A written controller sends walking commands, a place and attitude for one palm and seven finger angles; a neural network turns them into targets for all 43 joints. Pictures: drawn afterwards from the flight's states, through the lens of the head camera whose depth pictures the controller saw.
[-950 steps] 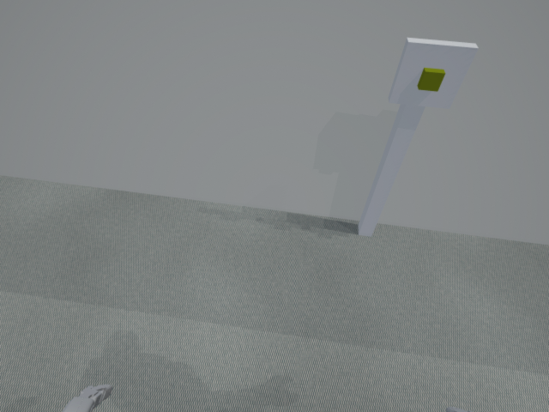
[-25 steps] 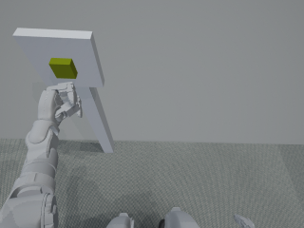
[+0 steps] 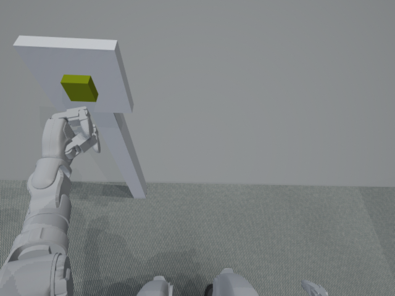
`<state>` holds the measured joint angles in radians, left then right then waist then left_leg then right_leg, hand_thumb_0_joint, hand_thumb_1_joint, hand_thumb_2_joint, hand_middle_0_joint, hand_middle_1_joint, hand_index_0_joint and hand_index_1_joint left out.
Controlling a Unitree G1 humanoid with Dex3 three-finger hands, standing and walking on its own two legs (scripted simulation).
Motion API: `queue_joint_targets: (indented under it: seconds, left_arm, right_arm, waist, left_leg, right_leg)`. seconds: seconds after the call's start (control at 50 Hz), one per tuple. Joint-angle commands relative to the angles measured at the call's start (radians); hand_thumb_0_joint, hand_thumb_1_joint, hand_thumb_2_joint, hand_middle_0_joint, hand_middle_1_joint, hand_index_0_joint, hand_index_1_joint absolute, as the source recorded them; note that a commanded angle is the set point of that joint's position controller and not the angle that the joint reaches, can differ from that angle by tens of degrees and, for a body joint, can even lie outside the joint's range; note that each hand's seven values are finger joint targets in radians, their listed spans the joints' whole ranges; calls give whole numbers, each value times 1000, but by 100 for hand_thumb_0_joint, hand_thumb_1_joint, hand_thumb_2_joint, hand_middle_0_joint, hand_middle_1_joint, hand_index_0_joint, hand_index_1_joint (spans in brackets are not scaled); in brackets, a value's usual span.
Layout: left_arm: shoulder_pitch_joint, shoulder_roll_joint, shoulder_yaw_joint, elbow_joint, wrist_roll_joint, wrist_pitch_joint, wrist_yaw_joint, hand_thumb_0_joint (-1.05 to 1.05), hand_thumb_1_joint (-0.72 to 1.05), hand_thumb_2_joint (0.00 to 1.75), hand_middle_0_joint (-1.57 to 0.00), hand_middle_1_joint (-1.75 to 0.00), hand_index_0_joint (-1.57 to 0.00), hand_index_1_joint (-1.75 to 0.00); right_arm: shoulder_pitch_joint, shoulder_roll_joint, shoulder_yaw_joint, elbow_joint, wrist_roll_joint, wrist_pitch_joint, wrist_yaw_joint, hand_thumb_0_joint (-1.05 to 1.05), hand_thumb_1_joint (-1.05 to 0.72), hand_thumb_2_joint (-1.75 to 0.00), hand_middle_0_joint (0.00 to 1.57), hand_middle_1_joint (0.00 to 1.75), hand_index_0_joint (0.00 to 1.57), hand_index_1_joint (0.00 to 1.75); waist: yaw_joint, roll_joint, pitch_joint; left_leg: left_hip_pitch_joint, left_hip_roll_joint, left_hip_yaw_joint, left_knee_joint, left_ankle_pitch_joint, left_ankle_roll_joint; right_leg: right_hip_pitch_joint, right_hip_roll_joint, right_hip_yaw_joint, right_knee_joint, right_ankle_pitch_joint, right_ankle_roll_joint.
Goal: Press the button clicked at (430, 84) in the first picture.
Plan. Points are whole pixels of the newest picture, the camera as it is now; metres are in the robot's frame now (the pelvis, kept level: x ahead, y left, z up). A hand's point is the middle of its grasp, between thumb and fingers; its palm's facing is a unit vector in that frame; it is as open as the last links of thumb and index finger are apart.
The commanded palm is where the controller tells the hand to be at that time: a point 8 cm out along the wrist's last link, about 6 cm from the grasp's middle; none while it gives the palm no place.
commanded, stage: press the button with the knuckle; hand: left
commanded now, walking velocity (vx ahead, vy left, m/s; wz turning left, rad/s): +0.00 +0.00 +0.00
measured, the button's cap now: (80, 87) +0.52 +0.25 +0.08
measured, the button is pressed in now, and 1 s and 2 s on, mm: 0 12 0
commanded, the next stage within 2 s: hold the button down briefly in 0.94 s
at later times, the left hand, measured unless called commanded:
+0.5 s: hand (96, 117) +0.46 +0.21 +0.05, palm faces +0.01 -1.00 -0.02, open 2.8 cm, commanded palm +0.44 +0.26 +0.06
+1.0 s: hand (96, 112) +0.48 +0.22 +0.05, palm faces +0.01 -1.00 -0.02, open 2.7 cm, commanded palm +0.48 +0.26 +0.06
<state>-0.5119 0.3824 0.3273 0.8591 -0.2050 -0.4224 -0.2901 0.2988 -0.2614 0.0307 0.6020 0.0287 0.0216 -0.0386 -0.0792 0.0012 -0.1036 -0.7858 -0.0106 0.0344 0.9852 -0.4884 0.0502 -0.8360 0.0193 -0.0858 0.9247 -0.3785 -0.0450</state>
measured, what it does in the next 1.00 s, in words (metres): stands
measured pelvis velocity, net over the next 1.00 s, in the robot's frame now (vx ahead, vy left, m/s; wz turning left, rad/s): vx -0.02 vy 0.00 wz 0.01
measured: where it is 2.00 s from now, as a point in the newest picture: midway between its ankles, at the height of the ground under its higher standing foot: outside the picture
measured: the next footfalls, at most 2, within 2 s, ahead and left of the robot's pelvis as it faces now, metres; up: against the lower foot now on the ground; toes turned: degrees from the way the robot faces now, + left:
none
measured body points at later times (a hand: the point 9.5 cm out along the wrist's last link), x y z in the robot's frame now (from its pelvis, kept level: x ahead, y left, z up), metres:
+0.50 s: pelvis +0.00 +0.00 -0.01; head +0.12 +0.02 +0.43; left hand +0.46 +0.27 +0.06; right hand +0.04 -0.27 -0.12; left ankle -0.01 +0.08 -0.68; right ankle +0.04 -0.10 -0.68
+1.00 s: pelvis -0.02 +0.00 -0.02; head +0.11 +0.03 +0.41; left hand +0.47 +0.27 +0.05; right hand +0.01 -0.27 -0.12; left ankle -0.01 +0.08 -0.68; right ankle +0.04 -0.10 -0.68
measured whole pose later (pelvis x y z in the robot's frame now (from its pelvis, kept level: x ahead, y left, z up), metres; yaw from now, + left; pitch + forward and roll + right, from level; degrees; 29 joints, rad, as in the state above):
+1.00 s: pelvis -0.02 +0.00 -0.02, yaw +0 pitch +22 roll -3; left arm -0.88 0.56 0.37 1.21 -0.13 -0.42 -0.31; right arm 0.35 -0.28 0.06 0.63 0.00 0.03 -0.04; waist -0.16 0.01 -0.11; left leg -0.98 0.00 0.00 1.09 -0.49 0.05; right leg -1.00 0.02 -0.12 0.98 -0.36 -0.05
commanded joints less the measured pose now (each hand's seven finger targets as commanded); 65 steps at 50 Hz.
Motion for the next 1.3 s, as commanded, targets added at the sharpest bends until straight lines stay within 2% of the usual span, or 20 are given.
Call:
queue_joint_targets:
  seconds: [0.0,0.08,0.12,0.2,0.3,0.36,0.44,0.54,0.68,0.76,0.78,0.9,0.94,0.96,1.0,1.04,1.1,1.18,1.26,1.28]
  left_arm:
    - [-424,256,48,-181,-7,-81,-10,0,90,90,-130,-150,-130,-150]
    - [-476,247,32,-71,-8,-53,-27,0,90,90,-130,-150,-130,-150]
    - [-493,292,62,-31,-8,-39,-32,0,90,90,-130,-150,-130,-150]
    - [-535,323,79,-55,6,-56,-28,0,90,90,-130,-150,-130,-150]
    - [-531,327,94,-50,8,-72,-21,0,90,90,-130,-150,-130,-150]
    - [-560,355,105,18,17,-51,-19,0,90,90,-130,-150,-130,-150]
    - [-601,386,121,3,24,-52,-21,0,90,90,-130,-150,-130,-150]
    - [-714,340,66,29,24,-54,-25,0,90,90,-130,-150,-130,-150]
    - [-787,420,108,83,42,-55,-13,0,90,90,-130,-150,-130,-150]
    - [-831,449,114,96,47,-48,-13,0,90,90,-130,-150,-130,-150]
    - [-848,431,99,79,47,-53,-15,0,90,90,-130,-150,-130,-150]
    - [-925,436,92,90,48,-55,0,0,90,90,-130,-150,-130,-150]
    - [-958,399,54,104,55,-52,10,0,90,90,-130,-150,-130,-150]
    - [-971,419,68,115,57,-52,16,0,90,90,-130,-150,-130,-150]
    - [-1001,435,66,113,68,-61,26,0,90,90,-130,-150,-130,-150]
    - [-1021,413,44,114,70,-61,30,0,90,90,-130,-150,-130,-150]
    - [-1016,450,70,130,74,-62,30,0,90,90,-130,-150,-130,-150]
    - [-1041,382,22,140,67,-52,30,0,90,90,-130,-150,-130,-150]
    - [-1062,408,29,134,76,-51,40,0,90,90,-130,-150,-130,-150]
    - [-1071,395,18,121,76,-55,40,0,90,90,-130,-150,-130,-150]
  right_arm:
    - [87,-160,-57,-69,2,-30,-17,0,-90,-90,20,30,20,30]
    - [97,-168,-53,-63,4,-24,-17,0,-90,-90,20,30,20,30]
    - [103,-176,-52,-63,7,-20,-20,0,-90,-90,20,30,20,30]
    - [118,-175,-52,-70,-1,-14,-15,0,-90,-90,20,30,20,30]
    - [143,-175,-58,-65,-5,-3,-7,0,-90,-90,20,30,20,30]
    - [154,-181,-54,-55,-4,5,-10,0,-90,-90,20,30,20,30]
    - [170,-182,-56,-54,-7,12,-12,0,-90,-90,20,30,20,30]
    - [177,-182,-52,-30,-8,14,-14,0,-90,-90,20,30,20,30]
    - [193,-200,-47,-17,-17,7,-17,0,-90,-90,20,30,20,30]
    - [195,-202,-42,-22,-17,6,-17,0,-90,-90,20,30,20,30]
    - [198,-201,-41,-23,-19,5,-15,0,-90,-90,20,30,20,30]
    - [201,-208,-37,-12,-22,0,-15,0,-90,-90,20,30,20,30]
    - [199,-207,-35,-6,-22,-5,-14,0,-90,-90,20,30,20,30]
    - [202,-212,-34,-4,-25,-9,-15,0,-90,-90,20,30,20,30]
    - [207,-217,-32,-3,-26,-15,-17,0,-90,-90,20,30,20,30]
    - [207,-216,-29,-1,-28,-23,-16,0,-90,-90,20,30,20,30]
    - [218,-224,-30,0,-29,-26,-16,0,-90,-90,20,30,20,30]
    - [221,-222,-27,4,-31,-34,-15,0,-90,-90,20,30,20,30]
    - [228,-227,-27,7,-31,-40,-16,0,-90,-90,20,30,20,30]
    - [229,-225,-27,7,-32,-43,-15,0,-90,-90,20,30,20,30]
  waist:
    - [-15,111,-410]
    - [-34,62,-370]
    - [-36,41,-369]
    - [-23,107,-432]
    - [-27,89,-469]
    - [-47,57,-405]
    - [-48,87,-441]
    - [-97,100,-402]
    - [-105,145,-436]
    - [-115,122,-450]
    - [-116,170,-472]
    - [-138,168,-456]
    - [-157,181,-425]
    - [-161,149,-418]
    - [-167,163,-442]
    - [-172,192,-443]
    - [-165,187,-467]
    - [-186,189,-435]
    - [-185,169,-447]
    - [-187,196,-458]
  left_leg:
    - [169,21,-82,-123,336,-37]
    - [116,20,-86,-123,289,-30]
    - [78,18,-75,-117,268,-24]
    - [113,18,-79,-107,322,-29]
    - [136,26,-79,-94,390,-30]
    - [67,24,-71,-96,322,-22]
    - [91,25,-73,-91,349,-21]
    - [106,32,-93,-82,331,-23]
    - [107,30,-107,-64,296,-23]
    - [70,28,-105,-54,276,-19]
    - [105,29,-110,-55,302,-23]
    - [115,35,-130,-56,262,-25]
    - [108,34,-133,-57,213,-25]
    - [82,34,-137,-55,180,-22]
    - [85,31,-141,-56,166,-21]
    - [86,29,-143,-53,143,-22]
    - [90,29,-151,-53,149,-24]
    - [95,31,-162,-61,114,-21]
    - [70,29,-160,-61,76,-20]
    - [82,28,-159,-58,86,-18]
  right_leg:
    - [248,-5,86,-78,235,12]
    - [232,-3,82,-83,204,14]
    - [245,-6,91,-87,203,19]
    - [243,-4,92,-66,234,13]
    - [250,3,88,-58,287,16]
    - [245,3,95,-73,252,22]
    - [247,4,96,-70,270,22]
    - [159,8,86,-70,226,23]
    - [110,8,84,-60,167,18]
    - [129,9,89,-61,160,24]
    - [113,9,84,-54,171,19]
    - [55,13,73,-58,116,19]
    - [11,12,71,-62,77,21]
    - [13,13,72,-60,57,23]
    - [9,12,74,-57,47,22]
    - [-12,11,72,-53,31,20]
    - [-9,11,70,-47,32,17]
    - [-48,10,65,-52,16,18]
    - [-34,8,68,-52,-4,20]
    - [-41,8,71,-51,1,19]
